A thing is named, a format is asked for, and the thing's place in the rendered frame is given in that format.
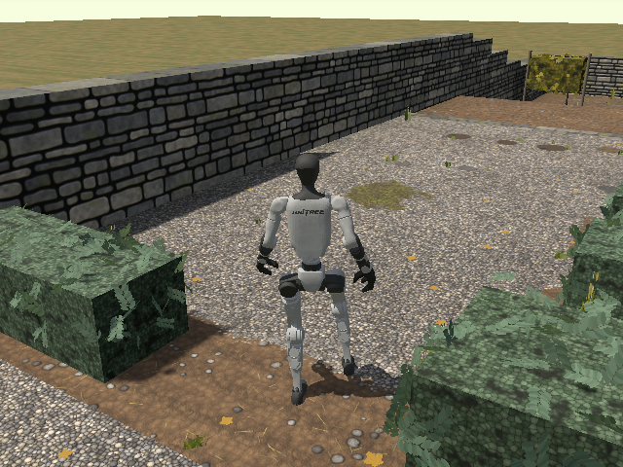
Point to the left robot upper arm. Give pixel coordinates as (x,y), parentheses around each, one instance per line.
(278,206)

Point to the left robot foot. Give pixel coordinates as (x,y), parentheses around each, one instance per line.
(297,397)

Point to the right robot upper arm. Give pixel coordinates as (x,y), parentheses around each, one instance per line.
(345,220)

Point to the left robot forearm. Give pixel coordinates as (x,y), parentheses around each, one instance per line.
(264,253)

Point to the robot left hand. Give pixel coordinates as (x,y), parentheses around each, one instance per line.
(270,262)

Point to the right robot forearm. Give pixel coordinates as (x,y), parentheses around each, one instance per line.
(360,257)

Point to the right robot shin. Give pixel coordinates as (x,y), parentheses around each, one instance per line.
(343,331)

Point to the robot right hand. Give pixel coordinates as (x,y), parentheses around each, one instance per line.
(370,277)

